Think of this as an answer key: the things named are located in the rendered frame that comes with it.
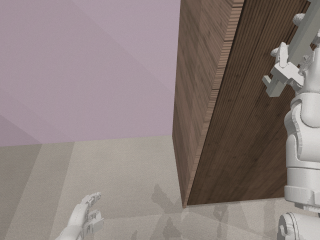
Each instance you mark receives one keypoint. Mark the robot right upper arm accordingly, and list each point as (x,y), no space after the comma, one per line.
(295,226)

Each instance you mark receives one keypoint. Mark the robot right forearm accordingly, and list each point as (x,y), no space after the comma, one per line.
(302,123)

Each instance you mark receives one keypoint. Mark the robot left forearm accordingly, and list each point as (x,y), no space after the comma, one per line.
(72,232)

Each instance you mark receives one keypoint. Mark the handle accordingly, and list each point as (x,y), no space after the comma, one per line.
(298,46)

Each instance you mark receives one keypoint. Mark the wardrobe door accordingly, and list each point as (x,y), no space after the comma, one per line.
(244,153)

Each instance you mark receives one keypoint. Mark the right robot hand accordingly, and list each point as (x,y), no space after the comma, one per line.
(309,65)

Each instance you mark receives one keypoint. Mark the left robot hand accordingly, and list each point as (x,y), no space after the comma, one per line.
(90,222)

